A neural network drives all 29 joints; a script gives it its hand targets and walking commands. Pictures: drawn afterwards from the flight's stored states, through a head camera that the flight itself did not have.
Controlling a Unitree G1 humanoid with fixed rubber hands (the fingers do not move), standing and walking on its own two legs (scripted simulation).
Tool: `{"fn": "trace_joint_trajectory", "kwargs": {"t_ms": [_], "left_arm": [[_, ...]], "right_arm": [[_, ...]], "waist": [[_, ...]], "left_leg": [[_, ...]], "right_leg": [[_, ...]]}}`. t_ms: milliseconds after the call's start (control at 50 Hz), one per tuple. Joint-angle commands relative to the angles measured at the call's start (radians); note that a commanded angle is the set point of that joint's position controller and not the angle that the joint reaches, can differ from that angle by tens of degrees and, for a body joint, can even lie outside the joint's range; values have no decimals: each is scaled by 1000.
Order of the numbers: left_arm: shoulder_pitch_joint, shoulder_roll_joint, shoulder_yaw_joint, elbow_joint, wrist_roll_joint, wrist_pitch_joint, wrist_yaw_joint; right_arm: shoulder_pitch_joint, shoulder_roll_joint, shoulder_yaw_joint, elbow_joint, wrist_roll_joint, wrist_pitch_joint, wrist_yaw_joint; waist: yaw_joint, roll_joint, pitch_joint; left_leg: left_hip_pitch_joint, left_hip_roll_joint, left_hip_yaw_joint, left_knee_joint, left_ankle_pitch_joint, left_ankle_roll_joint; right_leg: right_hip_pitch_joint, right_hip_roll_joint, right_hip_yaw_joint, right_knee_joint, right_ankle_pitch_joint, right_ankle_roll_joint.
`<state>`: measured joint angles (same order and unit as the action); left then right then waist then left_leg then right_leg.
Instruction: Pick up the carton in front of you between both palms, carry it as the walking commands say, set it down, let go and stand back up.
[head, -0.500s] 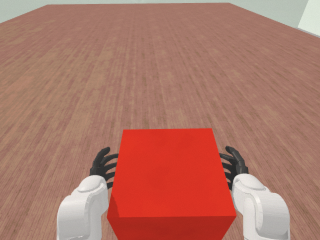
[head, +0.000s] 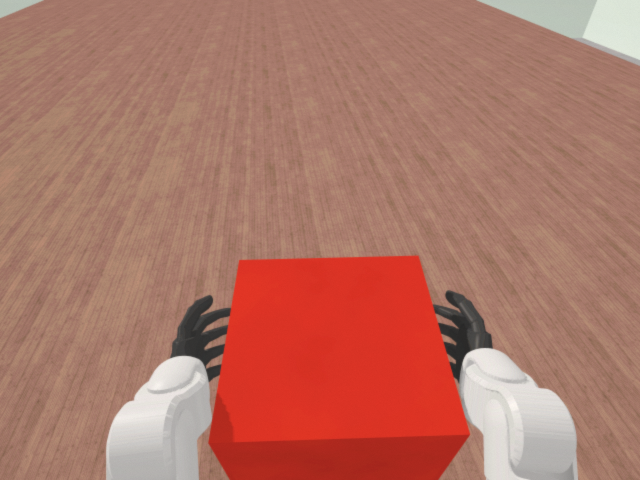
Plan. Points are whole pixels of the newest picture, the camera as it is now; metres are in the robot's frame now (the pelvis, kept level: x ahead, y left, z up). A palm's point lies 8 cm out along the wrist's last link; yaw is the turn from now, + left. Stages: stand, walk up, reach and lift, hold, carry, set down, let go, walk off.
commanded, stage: carry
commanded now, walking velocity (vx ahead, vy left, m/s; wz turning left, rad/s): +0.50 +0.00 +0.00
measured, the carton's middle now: (331, 388) +0.25 +0.00 +0.04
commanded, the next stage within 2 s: none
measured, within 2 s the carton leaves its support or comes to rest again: neither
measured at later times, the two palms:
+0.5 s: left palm (243, 194) +0.57 +0.14 +0.11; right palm (417, 194) +0.57 -0.16 +0.10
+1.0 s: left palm (249, 119) +0.89 +0.17 +0.11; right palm (376, 116) +0.89 -0.13 +0.11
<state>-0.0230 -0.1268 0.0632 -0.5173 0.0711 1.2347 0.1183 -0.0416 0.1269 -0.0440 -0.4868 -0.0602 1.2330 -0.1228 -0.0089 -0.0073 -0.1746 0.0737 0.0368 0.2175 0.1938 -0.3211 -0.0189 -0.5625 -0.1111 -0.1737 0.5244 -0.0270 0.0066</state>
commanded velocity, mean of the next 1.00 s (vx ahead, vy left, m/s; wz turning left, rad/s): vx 0.37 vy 0.00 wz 0.00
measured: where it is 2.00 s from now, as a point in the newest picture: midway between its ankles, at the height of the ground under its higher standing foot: (315, 366)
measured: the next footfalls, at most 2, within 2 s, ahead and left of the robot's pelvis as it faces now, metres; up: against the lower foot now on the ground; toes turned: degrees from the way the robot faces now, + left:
right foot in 0.06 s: +0.22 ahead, -0.12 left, +0.00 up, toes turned -12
left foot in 0.56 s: +0.58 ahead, +0.11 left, +0.00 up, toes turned +12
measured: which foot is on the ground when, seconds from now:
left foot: down 0.00-0.08, up 0.10-0.54, down 0.56-1.00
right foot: up 0.00-0.04, down 0.06-0.60, up 0.62-1.00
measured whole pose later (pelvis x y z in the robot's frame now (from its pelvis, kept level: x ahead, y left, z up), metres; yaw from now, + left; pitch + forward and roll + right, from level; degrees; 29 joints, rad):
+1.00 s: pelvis +0.65 +0.01 +0.01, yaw +0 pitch +3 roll -1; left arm -0.02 -0.13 0.04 -0.55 0.08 1.20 0.11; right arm -0.01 0.13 -0.04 -0.54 -0.06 1.19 -0.11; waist 0.01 -0.01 -0.08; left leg 0.00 0.04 0.21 0.27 -0.31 0.00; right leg -0.55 -0.07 -0.18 0.55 0.01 0.03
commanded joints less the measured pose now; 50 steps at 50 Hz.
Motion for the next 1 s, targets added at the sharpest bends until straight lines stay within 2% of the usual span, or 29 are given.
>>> {"fn": "trace_joint_trajectory", "kwargs": {"t_ms": [0,20,40,60,80,100,120,140,160,200,240,340,460,480,500,520,540,560,580,600,620,640,660,680,700,740,820,900,980], "left_arm": [[-401,-727,-650,-28,-326,21,-145],[-393,-727,-642,-16,-325,23,-145],[-368,-727,-628,-1,-319,25,-146],[-383,-725,-617,9,-313,21,-150],[-366,-768,-627,30,-320,15,-158],[-382,-808,-630,11,-329,9,-168],[-388,-862,-641,8,-336,-5,-177],[-400,-900,-655,1,-338,-19,-187],[-420,-926,-669,-7,-342,-31,-193],[-406,-941,-678,-6,-344,-48,-206],[-381,-922,-681,-6,-344,-56,-216],[-372,-842,-678,-46,-343,-52,-212],[-356,-738,-639,-38,-318,-9,-175],[-360,-731,-638,-39,-316,-2,-170],[-366,-727,-639,-40,-316,4,-166],[-373,-724,-643,-43,-316,9,-162],[-383,-724,-650,-47,-315,14,-160],[-398,-721,-653,-55,-315,17,-158],[-403,-743,-671,-83,-322,24,-157],[-421,-768,-682,-71,-329,21,-161],[-425,-821,-695,-58,-331,10,-167],[-414,-870,-702,-46,-331,-2,-176],[-419,-908,-705,-38,-331,-17,-183],[-421,-937,-711,-27,-328,-30,-187],[-406,-954,-717,-11,-322,-42,-189],[-362,-962,-720,9,-302,-62,-187],[-338,-930,-722,-14,-292,-73,-173],[-367,-868,-732,-76,-317,-52,-164],[-368,-787,-707,-87,-335,-14,-162]], "right_arm": [[-379,713,600,-42,293,19,154],[-374,713,602,-44,292,24,152],[-373,707,605,-45,295,30,149],[-395,729,628,-71,303,36,151],[-420,740,638,-88,311,35,157],[-439,793,658,-78,320,26,163],[-439,835,663,-70,326,13,173],[-438,880,676,-62,329,-2,181],[-436,913,686,-56,329,-15,187],[-406,940,697,-42,314,-38,189],[-374,937,700,-37,294,-52,184],[-367,875,695,-78,290,-48,172],[-377,765,667,-97,307,-1,159],[-382,755,659,-96,309,6,159],[-385,748,650,-93,311,11,159],[-379,743,640,-84,311,14,159],[-361,739,629,-67,309,16,160],[-359,735,623,-69,309,18,162],[-354,741,610,-35,307,14,167],[-351,785,617,-36,317,8,173],[-373,821,627,-62,336,1,182],[-376,869,640,-58,338,-10,191],[-391,905,650,-62,341,-22,200],[-409,929,661,-68,345,-34,207],[-398,939,666,-60,344,-43,212],[-366,927,667,-53,341,-57,223],[-335,876,666,-66,336,-66,229],[-324,814,648,-99,319,-53,211],[-315,755,625,-101,292,-21,183]], "waist": [[0,172,20],[13,135,-33],[31,56,-121],[40,-214,-228],[31,-338,-223],[28,-250,-217],[26,-157,-219],[18,-64,-190],[13,-50,-172],[14,-99,-162],[15,-126,-134],[18,-112,-27],[21,-149,82],[21,-153,84],[17,-157,64],[4,-157,21],[-16,-109,-49],[-36,9,-127],[-34,324,-252],[-15,335,-215],[-19,256,-202],[-13,143,-215],[-8,67,-193],[-2,81,-182],[0,110,-182],[0,139,-156],[3,155,-86],[3,178,-24],[-2,177,-22]], "left_leg": [[-24,203,-29,106,531,94],[-77,166,26,275,611,67],[-225,137,28,487,517,40],[-519,39,3,824,280,-18],[-722,-49,-91,1008,-146,-21],[-769,22,-193,1120,-147,14],[-771,61,-216,1141,-99,39],[-753,102,-231,1075,-31,46],[-715,124,-233,997,26,43],[-688,110,-189,920,91,30],[-718,110,-160,819,141,12],[-768,96,-92,534,263,-15],[-679,58,-27,322,339,25],[-644,55,-16,309,328,35],[-578,43,2,303,298,45],[-453,9,41,284,252,50],[-251,-41,77,258,195,49],[-45,72,-93,228,73,58],[196,363,-612,97,-114,205],[183,394,-748,-25,75,223],[148,376,-603,26,245,202],[88,351,-501,61,339,178],[9,326,-408,57,352,146],[-44,298,-337,31,309,116],[-65,280,-290,10,277,108],[-68,263,-238,-33,220,114],[-49,229,-111,-3,565,118],[-60,195,-18,34,757,103],[-50,185,7,153,737,71]], "right_leg": [[133,62,-83,-57,-59,-25],[307,109,-120,-91,-100,-28],[545,47,-27,-89,-165,-37],[791,-241,436,-189,-323,-155],[846,-327,693,-333,-186,-218],[815,-326,588,-301,-64,-207],[760,-293,485,-269,-5,-188],[678,-262,393,-279,-1,-152],[612,-238,320,-307,-45,-119],[566,-203,225,-348,-112,-100],[566,-188,176,-384,-144,-107],[603,-151,86,-410,-19,-125],[634,-141,19,-392,121,-100],[646,-143,8,-363,167,-92],[656,-142,-10,-298,271,-82],[640,-131,-43,-184,371,-65],[576,-84,-87,11,410,-40],[413,-51,-75,262,224,-10],[86,67,-27,601,-73,42],[-59,121,105,746,-420,25],[-75,49,170,816,-407,-7],[-61,11,180,795,-353,-20],[-44,-26,183,720,-296,-26],[-14,-39,173,655,-252,-23],[2,-32,146,620,-220,-18],[-28,-28,112,539,-174,-4],[-65,1,43,332,-113,29],[6,45,-11,116,-6,27],[170,81,-45,-53,113,15]]}}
